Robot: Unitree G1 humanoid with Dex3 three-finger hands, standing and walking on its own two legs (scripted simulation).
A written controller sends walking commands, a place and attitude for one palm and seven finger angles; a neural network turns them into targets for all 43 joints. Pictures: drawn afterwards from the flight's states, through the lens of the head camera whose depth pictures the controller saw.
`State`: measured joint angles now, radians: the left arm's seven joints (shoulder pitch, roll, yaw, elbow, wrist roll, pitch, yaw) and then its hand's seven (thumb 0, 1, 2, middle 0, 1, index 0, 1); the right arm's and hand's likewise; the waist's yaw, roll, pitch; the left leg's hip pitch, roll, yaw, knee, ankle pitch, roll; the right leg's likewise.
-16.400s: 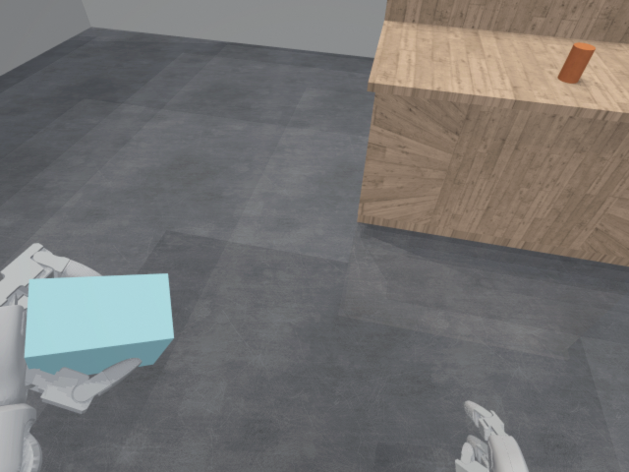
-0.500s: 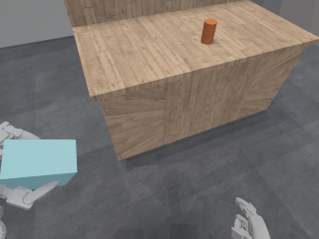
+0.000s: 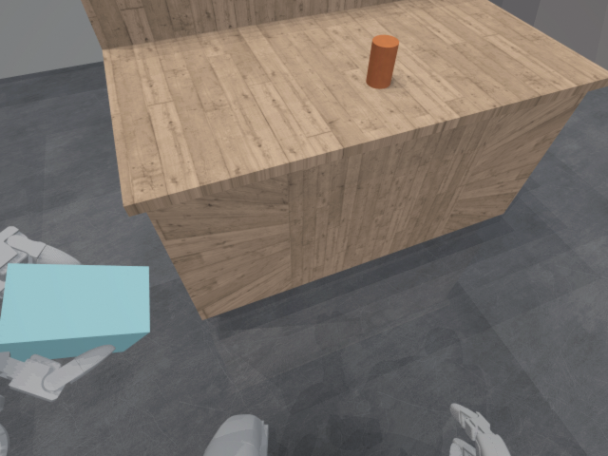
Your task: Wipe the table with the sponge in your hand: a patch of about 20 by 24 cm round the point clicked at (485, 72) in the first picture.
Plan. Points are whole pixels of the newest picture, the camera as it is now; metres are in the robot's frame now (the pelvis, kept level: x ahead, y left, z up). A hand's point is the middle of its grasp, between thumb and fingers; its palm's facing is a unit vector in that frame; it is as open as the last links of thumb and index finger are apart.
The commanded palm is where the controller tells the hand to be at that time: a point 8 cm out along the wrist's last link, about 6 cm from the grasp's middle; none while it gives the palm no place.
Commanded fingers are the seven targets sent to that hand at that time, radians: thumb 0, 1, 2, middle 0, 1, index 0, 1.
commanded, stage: shuffle to correct the standing spot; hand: left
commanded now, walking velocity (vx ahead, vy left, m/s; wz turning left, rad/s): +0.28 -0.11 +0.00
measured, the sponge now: (95, 314) +0.22 +0.23 +0.13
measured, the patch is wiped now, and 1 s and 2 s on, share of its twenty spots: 0.00 0.00 0.00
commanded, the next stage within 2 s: none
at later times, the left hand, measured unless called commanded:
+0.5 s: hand (171, 222) +0.31 +0.17 +0.17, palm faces +0.41 -0.79 -0.45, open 10.5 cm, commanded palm +0.26 +0.21 +0.19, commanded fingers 0.00 0.10 1.30 -1.20 -1.60 -1.20 -1.60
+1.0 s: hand (254, 165) +0.39 +0.10 +0.18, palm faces +0.46 -0.76 -0.46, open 10.5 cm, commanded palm +0.35 +0.12 +0.19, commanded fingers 0.00 0.10 1.30 -1.20 -1.60 -1.20 -1.60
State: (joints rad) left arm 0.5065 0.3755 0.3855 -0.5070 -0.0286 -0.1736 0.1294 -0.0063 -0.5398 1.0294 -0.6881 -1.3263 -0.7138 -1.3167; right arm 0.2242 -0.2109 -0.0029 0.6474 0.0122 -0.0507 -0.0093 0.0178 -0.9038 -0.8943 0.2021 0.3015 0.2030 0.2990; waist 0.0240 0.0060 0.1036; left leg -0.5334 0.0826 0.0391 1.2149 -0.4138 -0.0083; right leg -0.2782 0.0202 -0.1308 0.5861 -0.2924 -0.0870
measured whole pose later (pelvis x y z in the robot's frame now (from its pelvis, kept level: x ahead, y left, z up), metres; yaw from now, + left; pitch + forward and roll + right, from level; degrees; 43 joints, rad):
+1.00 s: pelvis +0.19 -0.16 -0.01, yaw +1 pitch -3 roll +0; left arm 0.44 0.40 0.39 -0.50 -0.02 -0.18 0.13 -0.01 -0.55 1.03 -0.69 -1.32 -0.72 -1.31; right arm 0.22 -0.19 0.01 0.64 0.01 -0.10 -0.04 0.01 -0.90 -0.89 0.20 0.30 0.20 0.30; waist 0.05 0.03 0.08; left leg -0.46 0.10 0.03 1.11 -0.49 -0.01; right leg -0.35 -0.03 -0.12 0.67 -0.27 -0.05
